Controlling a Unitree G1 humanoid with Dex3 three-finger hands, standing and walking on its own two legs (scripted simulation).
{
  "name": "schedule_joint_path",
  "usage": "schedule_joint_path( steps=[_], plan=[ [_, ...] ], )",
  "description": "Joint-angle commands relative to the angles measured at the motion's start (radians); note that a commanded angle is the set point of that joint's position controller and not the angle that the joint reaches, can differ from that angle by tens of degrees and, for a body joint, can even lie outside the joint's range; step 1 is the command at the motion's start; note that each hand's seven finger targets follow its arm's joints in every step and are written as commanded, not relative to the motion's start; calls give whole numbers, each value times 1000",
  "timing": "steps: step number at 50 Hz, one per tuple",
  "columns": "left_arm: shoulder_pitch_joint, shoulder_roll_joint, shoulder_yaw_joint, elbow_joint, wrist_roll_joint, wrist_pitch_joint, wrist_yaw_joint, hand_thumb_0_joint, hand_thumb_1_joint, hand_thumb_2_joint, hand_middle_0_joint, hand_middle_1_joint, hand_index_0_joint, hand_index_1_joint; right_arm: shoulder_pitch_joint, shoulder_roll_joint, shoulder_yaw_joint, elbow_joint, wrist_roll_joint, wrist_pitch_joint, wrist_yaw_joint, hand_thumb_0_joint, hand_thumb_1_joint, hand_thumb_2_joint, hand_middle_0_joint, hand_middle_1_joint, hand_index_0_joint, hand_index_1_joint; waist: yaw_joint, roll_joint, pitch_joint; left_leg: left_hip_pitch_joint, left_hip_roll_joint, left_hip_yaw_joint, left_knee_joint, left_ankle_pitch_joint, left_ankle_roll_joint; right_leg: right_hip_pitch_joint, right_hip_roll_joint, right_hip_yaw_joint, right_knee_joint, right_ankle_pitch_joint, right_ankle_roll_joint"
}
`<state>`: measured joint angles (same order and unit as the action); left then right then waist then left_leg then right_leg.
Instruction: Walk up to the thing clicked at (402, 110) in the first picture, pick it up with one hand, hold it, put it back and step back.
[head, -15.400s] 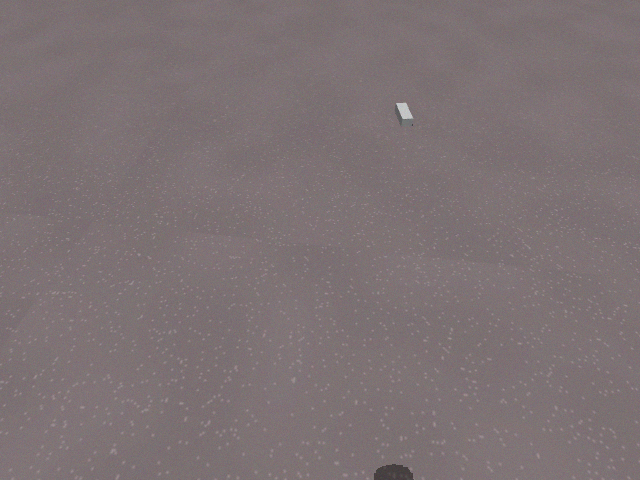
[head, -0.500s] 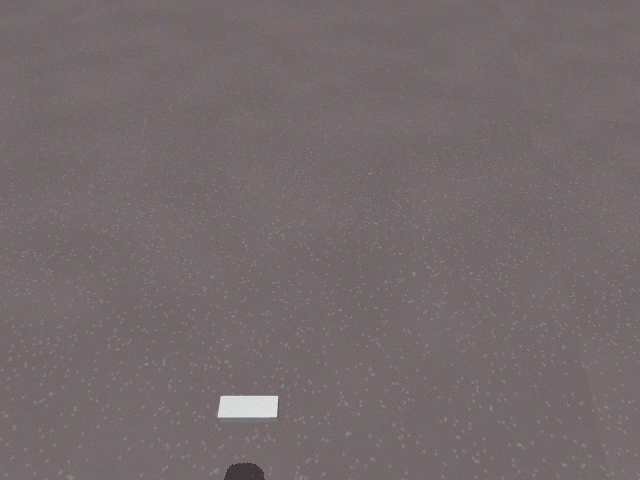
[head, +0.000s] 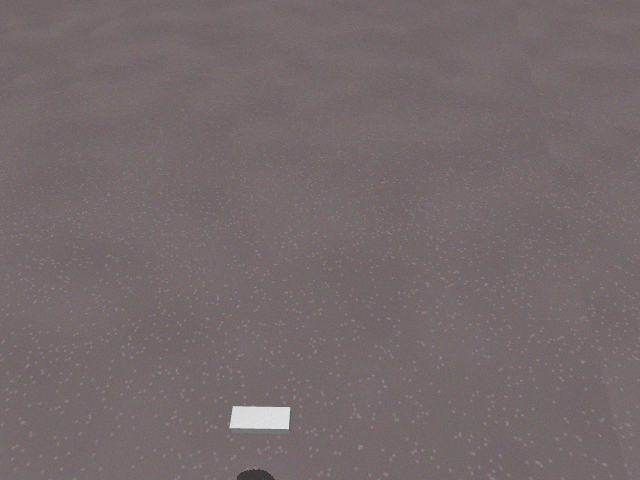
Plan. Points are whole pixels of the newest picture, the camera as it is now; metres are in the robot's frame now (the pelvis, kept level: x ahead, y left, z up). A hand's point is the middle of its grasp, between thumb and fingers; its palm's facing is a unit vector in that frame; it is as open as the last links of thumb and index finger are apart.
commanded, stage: stand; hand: left
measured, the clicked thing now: (261, 420) +0.42 +0.20 -0.76
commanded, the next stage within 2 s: rise first in 1.68 s
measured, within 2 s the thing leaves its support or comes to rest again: neither
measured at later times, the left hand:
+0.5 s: hand out of the picture +0.08 +0.26 -0.16, palm faces -0.02 -0.94 -0.34, open 7.4 cm
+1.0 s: hand out of the picture +0.08 +0.26 -0.16, palm faces -0.02 -0.94 -0.35, open 7.4 cm
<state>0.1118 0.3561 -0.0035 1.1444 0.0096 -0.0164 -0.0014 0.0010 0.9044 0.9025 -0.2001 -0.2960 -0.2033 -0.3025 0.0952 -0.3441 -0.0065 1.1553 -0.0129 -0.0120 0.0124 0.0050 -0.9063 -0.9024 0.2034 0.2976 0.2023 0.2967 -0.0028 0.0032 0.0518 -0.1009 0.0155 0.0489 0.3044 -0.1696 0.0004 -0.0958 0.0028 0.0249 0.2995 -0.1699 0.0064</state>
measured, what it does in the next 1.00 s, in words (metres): stands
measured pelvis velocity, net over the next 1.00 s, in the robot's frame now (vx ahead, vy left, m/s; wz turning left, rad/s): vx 0.02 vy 0.01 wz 0.02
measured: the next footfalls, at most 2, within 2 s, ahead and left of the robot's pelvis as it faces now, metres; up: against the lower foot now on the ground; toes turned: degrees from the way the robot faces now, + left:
none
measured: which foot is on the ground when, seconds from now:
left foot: down 0.00-1.00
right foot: down 0.00-1.00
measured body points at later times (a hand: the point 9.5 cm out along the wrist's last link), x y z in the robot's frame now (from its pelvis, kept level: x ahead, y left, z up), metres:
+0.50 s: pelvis +0.01 +0.01 +0.00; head +0.02 +0.01 +0.45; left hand +0.08 +0.31 -0.14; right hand +0.09 -0.30 -0.13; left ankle +0.00 +0.12 -0.75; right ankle +0.00 -0.12 -0.75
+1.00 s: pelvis +0.02 +0.01 +0.00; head +0.03 +0.01 +0.45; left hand +0.09 +0.31 -0.13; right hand +0.10 -0.29 -0.13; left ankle +0.00 +0.12 -0.75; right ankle +0.00 -0.12 -0.75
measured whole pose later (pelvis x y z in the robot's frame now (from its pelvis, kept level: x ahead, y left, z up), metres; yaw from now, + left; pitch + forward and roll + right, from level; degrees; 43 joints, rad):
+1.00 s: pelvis +0.02 +0.01 +0.00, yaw +1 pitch -2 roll +0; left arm 0.10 0.35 0.00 1.13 0.01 -0.01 0.00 0.00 0.90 0.90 -0.20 -0.30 -0.20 -0.30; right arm 0.09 -0.35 -0.01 1.13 -0.01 -0.01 0.00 0.00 -0.91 -0.90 0.20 0.30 0.20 0.30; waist 0.00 0.00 0.05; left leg -0.09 0.00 0.04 0.30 -0.19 0.01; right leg -0.07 -0.01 0.01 0.29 -0.19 0.02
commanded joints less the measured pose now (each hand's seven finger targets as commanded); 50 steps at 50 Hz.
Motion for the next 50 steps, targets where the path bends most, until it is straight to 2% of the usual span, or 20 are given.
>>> schedule_joint_path(
  steps=[1, 6, 12, 17, 19, 25, 30, 37, 41, 45, 50],
  plan=[
    [-42, 206, 40, -53, -3, -23, 11, 0, 900, 900, -200, -300, -200, -300, -53, -216, -36, -63, 2, -25, -17, 0, -900, -900, 200, 300, 200, 300, 0, 2, -92, 36, 135, -111, -44, 146, 21, -2, -132, 90, -32, 179, -18],
    [-39, 209, 42, -52, -2, -21, 11, 0, 900, 900, -200, -300, -200, -300, -49, -215, -35, -63, 4, -26, -19, 0, -900, -900, 200, 300, 200, 300, 1, 7, -103, 56, 136, -110, -39, 184, 20, 4, -135, 89, -27, 198, -22],
    [-46, 204, 41, -52, -2, -18, 12, 0, 900, 900, -200, -300, -200, -300, -53, -221, -35, -64, 4, -22, -18, 0, -900, -900, 200, 300, 200, 300, -1, 13, -64, 18, 130, -118, -55, 96, 20, -9, -133, 90, -50, 127, -20],
    [-46, 207, 41, -51, -2, -18, 12, 0, 900, 900, -200, -300, -200, -300, -50, -216, -34, -69, 5, -24, -17, 0, -900, -900, 200, 300, 200, 300, -1, 5, -74, 25, 131, -123, -58, 121, 21, -5, -133, 87, -42, 129, -22],
    [-47, 204, 41, -56, -2, -20, 12, 0, 900, 900, -200, -300, -200, -300, -53, -218, -34, -71, 5, -25, -18, 0, -900, -900, 200, 300, 200, 300, 1, 5, -88, 38, 130, -119, -47, 158, 21, -2, -137, 89, -43, 161, -22],
    [-48, 204, 41, -56, -1, -17, 12, 0, 900, 900, -200, -300, -200, -301, -49, -219, -34, -71, 5, -23, -20, 0, -900, -900, 200, 300, 200, 300, 0, 0, -78, 24, 126, -123, -53, 122, 20, 2, -138, 83, -46, 132, -22],
    [-40, 207, 42, -52, -2, -18, 13, 0, 900, 900, -200, -300, -200, -301, -40, -216, -33, -72, 6, -22, -19, 0, -900, -900, 200, 300, 200, 300, -2, 0, -89, 41, 126, -123, -44, 162, 21, 5, -139, 80, -34, 161, -23],
    [-36, 203, 41, -59, -2, -17, 15, 0, 900, 900, -200, -300, -200, -301, -30, -218, -34, -75, 4, -24, -22, 0, -900, -900, 200, 300, 200, 300, -1, 11, -116, 59, 132, -115, -27, 270, 24, 36, -142, 69, -19, 245, -23],
    [-43, 205, 41, -59, -1, -15, 16, 0, 900, 900, -200, -300, -200, -301, -35, -213, -31, -77, 6, -22, -22, 0, -900, -900, 200, 300, 200, 300, -2, -1, -93, 44, 129, -120, -38, 205, 23, 23, -142, 69, -30, 192, -21],
    [-41, 206, 41, -59, -1, -16, 15, 0, 900, 900, -200, -300, -200, -301, -31, -216, -32, -77, 4, -24, -23, 0, -900, -900, 200, 300, 200, 300, -2, 4, -99, 56, 130, -118, -33, 241, 23, 24, -144, 73, -29, 212, -24],
    [-28, 202, 38, -63, 1, -18, 16, 0, 900, 900, -200, -300, -200, -301, -39, -220, -36, -83, 7, -21, -22, 0, -900, -900, 200, 300, 200, 300, 0, -6, -102, 68, 130, -120, -24, 240, 27, 23, -144, 68, -34, 233, -21]
  ],
)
